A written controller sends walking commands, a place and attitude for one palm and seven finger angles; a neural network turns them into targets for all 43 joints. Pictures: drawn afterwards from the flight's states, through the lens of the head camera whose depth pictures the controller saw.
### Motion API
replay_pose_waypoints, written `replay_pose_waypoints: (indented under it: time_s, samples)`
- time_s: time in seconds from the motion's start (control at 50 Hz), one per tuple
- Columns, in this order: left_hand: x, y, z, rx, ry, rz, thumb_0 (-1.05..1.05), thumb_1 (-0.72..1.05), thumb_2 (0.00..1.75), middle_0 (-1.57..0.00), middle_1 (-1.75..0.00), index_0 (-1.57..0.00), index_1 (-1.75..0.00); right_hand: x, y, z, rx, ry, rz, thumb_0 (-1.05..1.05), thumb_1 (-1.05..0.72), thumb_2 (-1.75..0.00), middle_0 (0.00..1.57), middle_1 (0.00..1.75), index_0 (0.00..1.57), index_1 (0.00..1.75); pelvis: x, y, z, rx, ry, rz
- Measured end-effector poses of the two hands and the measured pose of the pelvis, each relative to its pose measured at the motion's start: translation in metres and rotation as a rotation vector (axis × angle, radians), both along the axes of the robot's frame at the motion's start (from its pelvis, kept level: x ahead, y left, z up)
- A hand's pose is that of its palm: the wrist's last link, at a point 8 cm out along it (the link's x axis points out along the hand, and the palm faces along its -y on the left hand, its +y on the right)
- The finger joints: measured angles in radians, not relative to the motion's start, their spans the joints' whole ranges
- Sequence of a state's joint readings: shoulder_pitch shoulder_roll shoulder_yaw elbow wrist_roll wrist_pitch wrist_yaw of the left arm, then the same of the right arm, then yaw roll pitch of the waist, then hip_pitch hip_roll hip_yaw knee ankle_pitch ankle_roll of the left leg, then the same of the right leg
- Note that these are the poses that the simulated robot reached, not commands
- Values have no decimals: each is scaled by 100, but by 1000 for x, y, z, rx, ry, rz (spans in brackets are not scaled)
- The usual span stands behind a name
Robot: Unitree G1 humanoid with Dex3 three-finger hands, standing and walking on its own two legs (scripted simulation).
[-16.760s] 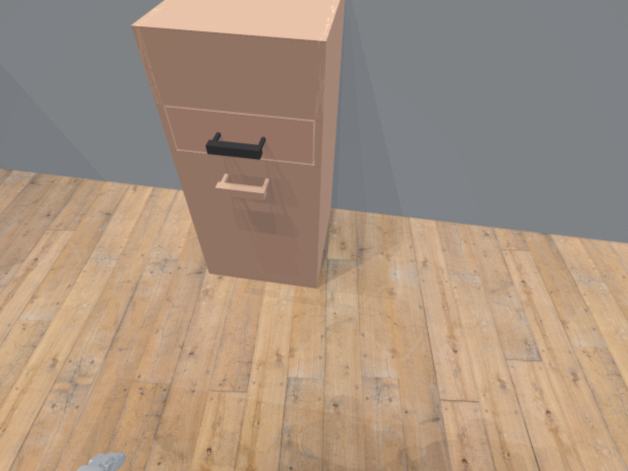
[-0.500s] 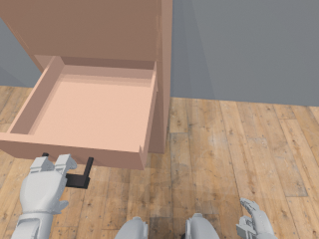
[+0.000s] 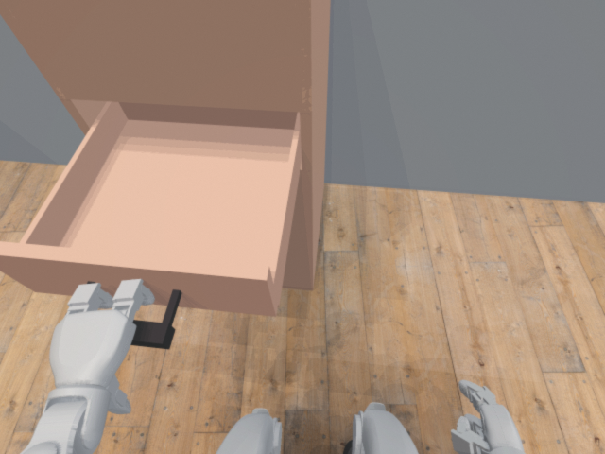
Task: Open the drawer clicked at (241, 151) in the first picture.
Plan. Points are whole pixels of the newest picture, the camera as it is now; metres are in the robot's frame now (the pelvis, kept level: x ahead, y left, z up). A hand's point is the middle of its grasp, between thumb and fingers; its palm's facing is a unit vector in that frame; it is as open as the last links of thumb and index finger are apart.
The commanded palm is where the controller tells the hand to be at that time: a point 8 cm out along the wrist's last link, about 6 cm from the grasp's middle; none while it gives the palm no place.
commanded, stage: lift the hand off the handle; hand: left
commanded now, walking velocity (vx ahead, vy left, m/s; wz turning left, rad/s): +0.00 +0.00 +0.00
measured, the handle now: (124, 312) +0.29 +0.27 -0.01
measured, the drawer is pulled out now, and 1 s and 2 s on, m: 0.30 0.30 0.30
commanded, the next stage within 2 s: none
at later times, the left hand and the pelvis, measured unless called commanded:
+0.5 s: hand (105, 339) +0.25 +0.27 +0.01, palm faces -0.01 -0.05 -1.00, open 13.6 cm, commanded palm +0.23 +0.27 +0.06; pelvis +0.02 +0.01 +0.03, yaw -1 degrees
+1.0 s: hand (90, 336) +0.24 +0.26 +0.05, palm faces +0.02 -0.04 -1.00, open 13.8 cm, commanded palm +0.22 +0.26 +0.10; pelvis +0.03 +0.00 +0.05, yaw -1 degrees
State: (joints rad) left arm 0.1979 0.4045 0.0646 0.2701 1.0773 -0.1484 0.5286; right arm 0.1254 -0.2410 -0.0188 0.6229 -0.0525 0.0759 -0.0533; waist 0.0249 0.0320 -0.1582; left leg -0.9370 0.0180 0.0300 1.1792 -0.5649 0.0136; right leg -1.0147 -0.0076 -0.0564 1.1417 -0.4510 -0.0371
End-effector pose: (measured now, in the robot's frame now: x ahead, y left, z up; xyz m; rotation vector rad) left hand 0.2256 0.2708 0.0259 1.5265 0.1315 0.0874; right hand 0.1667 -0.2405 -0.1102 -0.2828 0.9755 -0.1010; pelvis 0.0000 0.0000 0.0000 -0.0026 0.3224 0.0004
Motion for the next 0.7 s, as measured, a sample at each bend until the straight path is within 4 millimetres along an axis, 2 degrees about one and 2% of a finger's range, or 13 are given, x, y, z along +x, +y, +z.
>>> replay_pose_waypoints:
  time_s: [0.3,0.7]
  samples:
    - [1,1,22,-4,-11,-3,0,-49,30,-32,-120,-35,-122,-1,0,16,1,-2,-21,1,-91,-90,21,30,21,30,8,4,14,-2,-29,-6]
    - [-2,-1,57,-6,-24,13,0,-49,30,-32,-120,-33,-121,29,10,45,30,-61,4,1,-91,-90,21,30,21,30,24,7,35,-1,-81,-12]
